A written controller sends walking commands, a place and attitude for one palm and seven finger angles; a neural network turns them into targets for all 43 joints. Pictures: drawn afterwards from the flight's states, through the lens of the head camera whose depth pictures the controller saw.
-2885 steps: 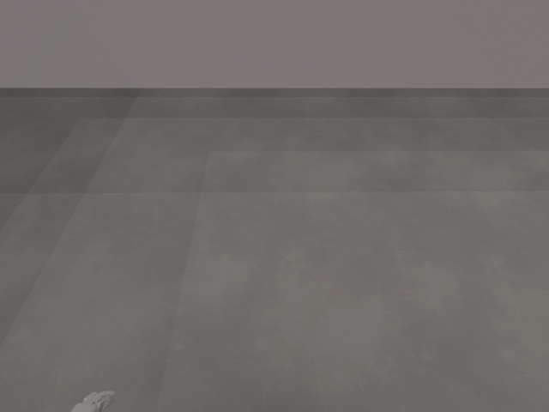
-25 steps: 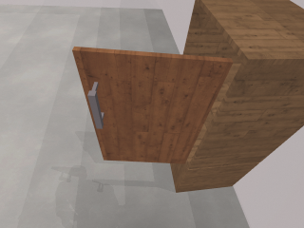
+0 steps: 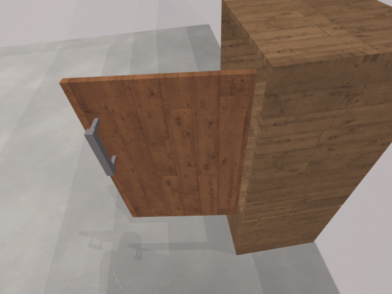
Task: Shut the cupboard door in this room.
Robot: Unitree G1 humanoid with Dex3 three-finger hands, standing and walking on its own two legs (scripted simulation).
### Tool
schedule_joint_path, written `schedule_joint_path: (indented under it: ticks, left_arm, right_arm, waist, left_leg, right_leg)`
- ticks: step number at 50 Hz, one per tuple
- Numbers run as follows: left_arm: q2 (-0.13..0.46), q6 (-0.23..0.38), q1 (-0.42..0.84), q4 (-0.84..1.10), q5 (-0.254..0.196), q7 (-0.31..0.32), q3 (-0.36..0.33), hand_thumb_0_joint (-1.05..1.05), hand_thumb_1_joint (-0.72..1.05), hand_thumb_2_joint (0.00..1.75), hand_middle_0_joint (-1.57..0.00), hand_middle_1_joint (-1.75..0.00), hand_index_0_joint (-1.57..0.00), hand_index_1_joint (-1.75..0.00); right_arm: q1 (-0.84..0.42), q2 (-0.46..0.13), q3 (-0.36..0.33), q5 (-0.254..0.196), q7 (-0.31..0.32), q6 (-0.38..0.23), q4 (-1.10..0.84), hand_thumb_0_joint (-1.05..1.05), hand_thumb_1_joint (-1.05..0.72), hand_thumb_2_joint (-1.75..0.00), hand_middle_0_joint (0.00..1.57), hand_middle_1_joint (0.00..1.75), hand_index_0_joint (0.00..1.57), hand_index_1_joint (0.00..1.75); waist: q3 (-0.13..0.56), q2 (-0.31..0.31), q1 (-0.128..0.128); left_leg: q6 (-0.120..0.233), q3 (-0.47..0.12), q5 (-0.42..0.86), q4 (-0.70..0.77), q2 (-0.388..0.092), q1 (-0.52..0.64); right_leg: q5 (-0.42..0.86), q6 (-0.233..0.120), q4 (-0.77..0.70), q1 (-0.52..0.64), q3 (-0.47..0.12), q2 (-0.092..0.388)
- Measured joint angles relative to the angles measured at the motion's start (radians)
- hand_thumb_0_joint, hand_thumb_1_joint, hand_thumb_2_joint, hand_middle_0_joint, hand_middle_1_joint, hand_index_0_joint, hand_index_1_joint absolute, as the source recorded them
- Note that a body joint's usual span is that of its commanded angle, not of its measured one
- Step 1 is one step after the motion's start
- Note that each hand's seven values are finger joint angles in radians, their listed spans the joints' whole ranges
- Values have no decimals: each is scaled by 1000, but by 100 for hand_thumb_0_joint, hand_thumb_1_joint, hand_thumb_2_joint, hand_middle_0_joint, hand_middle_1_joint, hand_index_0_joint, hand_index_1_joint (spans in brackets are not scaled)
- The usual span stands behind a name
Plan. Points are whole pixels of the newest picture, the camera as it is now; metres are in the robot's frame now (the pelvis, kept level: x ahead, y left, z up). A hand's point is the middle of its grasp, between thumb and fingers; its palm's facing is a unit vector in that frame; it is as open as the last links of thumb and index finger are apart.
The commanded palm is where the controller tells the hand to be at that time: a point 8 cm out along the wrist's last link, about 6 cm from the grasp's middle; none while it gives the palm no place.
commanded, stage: look again from close up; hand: left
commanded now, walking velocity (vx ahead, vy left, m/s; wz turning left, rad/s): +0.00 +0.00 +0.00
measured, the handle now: (103, 148) +0.44 +0.25 +0.06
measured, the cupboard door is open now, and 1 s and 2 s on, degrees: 82 82 82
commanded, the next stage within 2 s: raise the hand and make a fist in 0.14 s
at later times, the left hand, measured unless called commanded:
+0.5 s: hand (120, 251) +0.20 +0.16 +0.02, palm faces +0.17 -0.98 -0.06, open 6.9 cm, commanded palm +0.10 +0.21 -0.05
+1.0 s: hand (122, 284) +0.16 +0.16 -0.02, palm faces -0.14 -0.99 +0.00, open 4.5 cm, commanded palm +0.12 +0.24 -0.01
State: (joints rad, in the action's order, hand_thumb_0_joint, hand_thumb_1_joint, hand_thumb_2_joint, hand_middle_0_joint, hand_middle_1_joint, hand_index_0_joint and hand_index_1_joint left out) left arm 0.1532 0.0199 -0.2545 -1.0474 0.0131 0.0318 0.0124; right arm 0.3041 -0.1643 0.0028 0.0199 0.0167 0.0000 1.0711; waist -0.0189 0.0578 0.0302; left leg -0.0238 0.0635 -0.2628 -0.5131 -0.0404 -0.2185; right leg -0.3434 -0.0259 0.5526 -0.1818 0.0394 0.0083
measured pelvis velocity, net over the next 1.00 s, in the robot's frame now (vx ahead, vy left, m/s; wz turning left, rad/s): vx -0.06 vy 0.03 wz -0.01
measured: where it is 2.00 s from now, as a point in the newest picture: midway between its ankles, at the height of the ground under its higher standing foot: outside the picture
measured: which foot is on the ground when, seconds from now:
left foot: down 0.00-1.00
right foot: down 0.00-1.00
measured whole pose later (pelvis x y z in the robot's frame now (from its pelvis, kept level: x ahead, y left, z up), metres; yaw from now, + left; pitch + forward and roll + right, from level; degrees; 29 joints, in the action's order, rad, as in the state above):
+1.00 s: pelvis -0.06 +0.03 -0.08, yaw -1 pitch +9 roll -2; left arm 0.19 0.20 -0.41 0.14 -0.19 -0.19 0.01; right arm 0.27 -0.16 0.06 -0.04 0.06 -0.19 0.52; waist 0.10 0.05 0.01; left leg 0.00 -0.03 -0.45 -1.12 -0.02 -0.83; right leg -0.49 0.01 1.10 -0.78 0.04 0.01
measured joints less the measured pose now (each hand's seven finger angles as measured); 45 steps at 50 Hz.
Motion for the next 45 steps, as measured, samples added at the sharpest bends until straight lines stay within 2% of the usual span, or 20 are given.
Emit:
schedule_joint_path:
  ticks: [12, 13, 14, 15, 16, 18, 20, 22, 24, 27, 29, 31, 32, 35, 37, 40, 42, 44, 45]
  left_arm:
    - [-16, 5, -62, -62, 1, -7, 8, 0, 91, 90, -20, -30, -20, -30]
    - [-20, 11, -65, -65, 3, 0, 6, 0, 91, 90, -20, -30, -20, -30]
    - [-23, -61, -114, 101, -34, -12, -27, 1, 91, 90, -20, -30, -20, -30]
    - [-10, -77, -180, 286, -64, 1, -29, 2, 92, 90, -21, -30, -20, -30]
    - [9, -40, -235, 438, -93, 21, -19, 3, 93, 90, -21, -31, -21, -30]
    - [28, 6, -268, 659, -140, 57, -10, 3, 95, 90, -22, -32, -21, -31]
    - [21, 56, -237, 808, -169, 62, -20, 3, 95, 90, -23, -33, -23, -33]
    - [6, 150, -176, 881, -175, 33, -43, 3, 94, 90, -25, -35, -24, -35]
    - [-9, 279, -113, 896, -188, -32, -73, 2, 94, 90, -27, -38, -26, -37]
    - [-32, 466, -90, 895, -232, -195, -99, 1, 93, 90, -31, -43, -31, -42]
    - [-42, 535, -124, 888, -239, -299, -94, 1, 92, 90, -34, -46, -34, -46]
    - [-43, 530, -186, 895, -226, -349, -80, 1, 92, 90, -38, -50, -37, -49]
    - [-38, 512, -222, 905, -219, -350, -73, 1, 91, 90, -40, -52, -39, -51]
    - [-15, 470, -319, 957, -202, -285, -63, 1, 90, 90, -45, -58, -45, -57]
    - [7, 474, -352, 1027, -197, -224, -67, 2, 90, 90, -49, -62, -49, -61]
    - [31, 524, -329, 1145, -207, -174, -69, 2, 90, 90, -54, -67, -54, -67]
    - [31, 540, -269, 1206, -218, -178, -56, 2, 90, 90, -58, -71, -57, -71]
    - [26, 507, -200, 1235, -221, -203, -35, 2, 90, 90, -61, -75, -61, -75]
    - [25, 469, -171, 1238, -217, -217, -24, 2, 90, 90, -63, -77, -63, -77]
  right_arm:
    - [-29, -9, 2, -8, 7, -6, 43, 1, -91, -90, 20, 30, 20, 30]
    - [-33, -11, 1, -10, 6, -3, 41, 1, -91, -90, 20, 30, 20, 30]
    - [-28, -11, 5, -14, 26, -28, 10, 1, -91, -90, 20, 30, 20, 30]
    - [-9, -15, 12, -22, 53, -80, -32, 1, -91, -90, 20, 30, 20, 30]
    - [16, -26, 14, -29, 70, -135, -71, 1, -91, -90, 20, 30, 20, 30]
    - [35, -55, 2, -55, 78, -218, -121, 1, -91, -90, 20, 30, 20, 30]
    - [13, -86, -17, -63, 79, -271, -170, 1, -91, -90, 20, 30, 20, 30]
    - [-33, -110, -33, -52, 75, -310, -226, 1, -91, -90, 20, 30, 20, 30]
    - [-86, -111, -48, -38, 57, -333, -281, 1, -91, -90, 20, 30, 20, 30]
    - [-153, -92, -63, -29, 16, -336, -360, 1, -91, -90, 20, 30, 20, 30]
    - [-177, -87, -69, -29, -5, -326, -418, 1, -91, -90, 20, 30, 20, 30]
    - [-185, -90, -76, -30, -11, -306, -473, 1, -91, -90, 20, 30, 20, 30]
    - [-186, -92, -79, -31, -10, -294, -497, 1, -91, -90, 20, 30, 20, 30]
    - [-181, -91, -82, -32, -2, -275, -551, 1, -91, -90, 20, 30, 20, 30]
    - [-170, -84, -71, -28, 7, -275, -568, 1, -91, -90, 20, 30, 20, 30]
    - [-153, -70, -38, -25, 17, -285, -565, 1, -91, -90, 20, 30, 20, 30]
    - [-143, -58, -9, -26, 22, -286, -555, 1, -90, -90, 20, 30, 20, 30]
    - [-129, -41, 19, -32, 28, -276, -545, 1, -90, -90, 20, 30, 20, 30]
    - [-117, -32, 30, -36, 30, -264, -543, 1, -90, -90, 21, 30, 20, 30]
  waist:
    - [-20, -35, -28]
    - [-18, -34, -31]
    - [-38, -39, -42]
    - [-39, -45, -54]
    - [-25, -40, -58]
    - [11, -19, -44]
    - [35, 3, -28]
    - [69, 16, -11]
    - [110, -1, -9]
    - [145, -68, -33]
    - [152, -103, -41]
    - [155, -114, -45]
    - [155, -112, -50]
    - [151, -93, -67]
    - [147, -76, -80]
    - [141, -48, -91]
    - [131, -26, -87]
    - [126, -10, -75]
    - [125, -6, -67]
  left_leg:
    - [-28, -16, 24, 61, -22, 32]
    - [-24, -17, 17, 26, -29, 14]
    - [-6, -4, 31, -20, -40, 6]
    - [5, 2, 13, -43, -44, 0]
    - [-1, -4, -18, -46, -46, -2]
    - [-31, -30, -53, -45, -32, -13]
    - [-24, -49, -45, -72, -12, -50]
    - [-7, -57, -50, -123, 2, -127]
    - [-4, -60, -65, -187, 15, -227]
    - [-23, -74, -101, -296, 27, -362]
    - [-30, -79, -133, -375, 26, -433]
    - [-34, -86, -165, -452, 24, -490]
    - [-32, -91, -178, -487, 23, -513]
    - [-24, -107, -210, -573, 21, -570]
    - [-17, -120, -225, -620, 20, -604]
    - [-11, -138, -236, -676, 20, -653]
    - [-6, -146, -237, -701, 21, -674]
    - [-1, -145, -232, -707, 22, -686]
    - [2, -140, -227, -701, 22, -685]
  right_leg:
    - [15, -27, -56, 33, 17, -26]
    - [19, -26, -62, 32, 20, -31]
    - [19, -26, -53, 32, 14, -38]
    - [9, -28, -25, 16, 5, -42]
    - [-5, -30, -1, 3, 6, -45]
    - [-29, -28, 27, -10, 32, -30]
    - [-42, -20, 56, -37, 50, -10]
    - [-57, -12, 115, -113, 56, 7]
    - [-80, -10, 203, -228, 43, 19]
    - [-115, -16, 340, -391, 1, 13]
    - [-140, -19, 419, -466, -10, 6]
    - [-166, -18, 482, -514, -5, 4]
    - [-176, -18, 507, -531, -1, 3]
    - [-198, -13, 564, -568, 13, 0]
    - [-206, -9, 591, -590, 25, -2]
    - [-209, -3, 622, -621, 41, -3]
    - [-205, 4, 633, -633, 49, -3]
    - [-195, 11, 631, -641, 47, -3]
    - [-188, 15, 625, -642, 42, -2]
